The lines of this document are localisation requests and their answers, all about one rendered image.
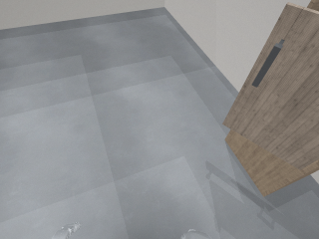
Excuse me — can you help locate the cupboard door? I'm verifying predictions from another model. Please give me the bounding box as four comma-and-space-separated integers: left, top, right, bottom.
222, 2, 319, 170

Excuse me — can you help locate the handle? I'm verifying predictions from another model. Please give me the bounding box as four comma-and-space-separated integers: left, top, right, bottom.
252, 39, 285, 88

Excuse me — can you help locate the robot left hand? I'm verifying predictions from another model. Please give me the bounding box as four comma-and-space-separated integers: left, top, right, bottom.
52, 222, 82, 239

